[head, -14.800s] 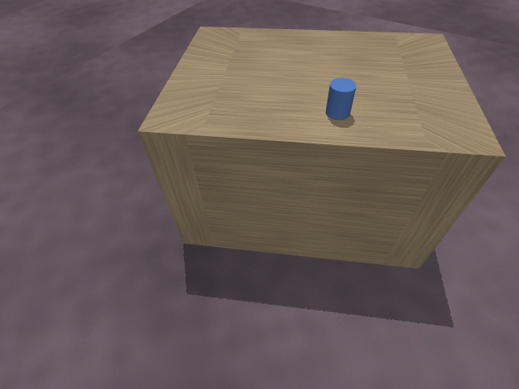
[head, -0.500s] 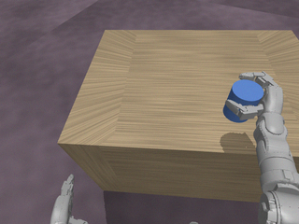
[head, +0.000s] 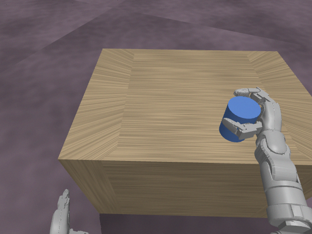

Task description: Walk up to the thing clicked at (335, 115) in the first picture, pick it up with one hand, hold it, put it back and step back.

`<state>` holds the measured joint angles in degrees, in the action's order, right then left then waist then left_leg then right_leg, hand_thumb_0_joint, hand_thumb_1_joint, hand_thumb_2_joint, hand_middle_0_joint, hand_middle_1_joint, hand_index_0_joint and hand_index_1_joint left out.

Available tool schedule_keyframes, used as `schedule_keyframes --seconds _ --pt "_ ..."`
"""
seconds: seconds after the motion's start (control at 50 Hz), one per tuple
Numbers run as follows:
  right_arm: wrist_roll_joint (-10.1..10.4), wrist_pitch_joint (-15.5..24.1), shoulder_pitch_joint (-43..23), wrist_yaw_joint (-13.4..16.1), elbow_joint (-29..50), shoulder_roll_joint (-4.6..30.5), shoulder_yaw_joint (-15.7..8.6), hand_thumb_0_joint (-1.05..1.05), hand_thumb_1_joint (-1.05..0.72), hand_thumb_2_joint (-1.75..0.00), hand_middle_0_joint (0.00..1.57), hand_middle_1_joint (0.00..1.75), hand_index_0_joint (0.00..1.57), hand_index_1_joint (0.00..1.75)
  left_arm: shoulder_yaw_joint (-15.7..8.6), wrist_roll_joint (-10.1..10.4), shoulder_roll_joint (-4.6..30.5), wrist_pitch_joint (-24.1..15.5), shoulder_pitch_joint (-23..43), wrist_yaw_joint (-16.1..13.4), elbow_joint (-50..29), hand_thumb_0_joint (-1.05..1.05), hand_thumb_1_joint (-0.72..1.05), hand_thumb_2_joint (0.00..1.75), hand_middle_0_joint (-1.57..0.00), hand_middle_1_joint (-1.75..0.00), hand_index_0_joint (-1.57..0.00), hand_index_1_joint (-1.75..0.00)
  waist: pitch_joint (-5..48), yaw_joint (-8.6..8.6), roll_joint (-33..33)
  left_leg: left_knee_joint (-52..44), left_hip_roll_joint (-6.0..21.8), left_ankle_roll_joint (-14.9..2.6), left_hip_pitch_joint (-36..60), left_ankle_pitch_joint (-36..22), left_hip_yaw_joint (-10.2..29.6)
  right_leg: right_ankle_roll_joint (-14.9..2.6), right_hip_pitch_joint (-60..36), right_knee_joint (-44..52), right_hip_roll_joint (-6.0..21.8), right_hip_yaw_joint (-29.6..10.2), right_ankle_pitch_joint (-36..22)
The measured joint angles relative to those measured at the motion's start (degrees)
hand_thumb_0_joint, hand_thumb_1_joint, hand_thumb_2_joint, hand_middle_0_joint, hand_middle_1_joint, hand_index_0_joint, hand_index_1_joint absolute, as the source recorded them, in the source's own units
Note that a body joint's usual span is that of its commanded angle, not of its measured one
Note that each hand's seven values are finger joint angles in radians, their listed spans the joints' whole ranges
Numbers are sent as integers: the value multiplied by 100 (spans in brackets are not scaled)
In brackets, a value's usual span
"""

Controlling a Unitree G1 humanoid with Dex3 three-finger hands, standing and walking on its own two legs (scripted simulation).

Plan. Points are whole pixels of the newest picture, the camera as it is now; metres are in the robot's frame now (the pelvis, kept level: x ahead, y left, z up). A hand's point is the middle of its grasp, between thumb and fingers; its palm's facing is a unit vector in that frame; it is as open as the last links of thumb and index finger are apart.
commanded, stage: lift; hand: right
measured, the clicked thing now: (238, 119) +0.38 -0.18 +0.10
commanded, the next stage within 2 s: hold in 0.34 s
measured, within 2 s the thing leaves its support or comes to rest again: neither
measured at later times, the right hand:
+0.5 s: hand (244, 113) +0.36 -0.17 +0.15, palm faces +0.21 +0.98 -0.03, open 10.4 cm
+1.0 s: hand (248, 116) +0.34 -0.18 +0.15, palm faces +0.21 +0.98 -0.03, open 10.4 cm
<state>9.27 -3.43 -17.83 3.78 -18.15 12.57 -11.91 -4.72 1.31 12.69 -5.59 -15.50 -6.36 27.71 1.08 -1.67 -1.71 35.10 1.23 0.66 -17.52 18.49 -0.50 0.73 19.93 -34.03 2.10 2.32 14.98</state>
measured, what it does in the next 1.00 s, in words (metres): stands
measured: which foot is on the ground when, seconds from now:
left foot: down 0.00-1.00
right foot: down 0.00-1.00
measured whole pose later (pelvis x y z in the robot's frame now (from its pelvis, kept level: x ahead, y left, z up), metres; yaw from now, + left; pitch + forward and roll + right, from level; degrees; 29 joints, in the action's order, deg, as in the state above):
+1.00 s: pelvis +0.02 +0.00 +0.01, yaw -1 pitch -2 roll +0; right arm 10.4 -18.5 -8.0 3.6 3.8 10.8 -10.8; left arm -5.8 1.2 12.5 -8.2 -12.7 -7.7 34.6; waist 0.3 -0.1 -2.5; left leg 29.7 1.7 0.7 -10.1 17.7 -1.5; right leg 0.8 12.9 -28.8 1.5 1.6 14.0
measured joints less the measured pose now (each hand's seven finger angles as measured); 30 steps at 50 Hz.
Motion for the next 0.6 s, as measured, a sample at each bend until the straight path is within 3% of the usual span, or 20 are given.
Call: schedule_keyframes --seconds 0.6 --pt "108 -1123 610 -4 1554 -109 73 1 45 -112 67 101 70 101 -45 -15 -25 -182 165 -155 442 -1 -53 5 -4 -6 -4 -6 -48 111 -69 -412 20 -22 563 -60 -81 31 -544 436 -35 -66 -102"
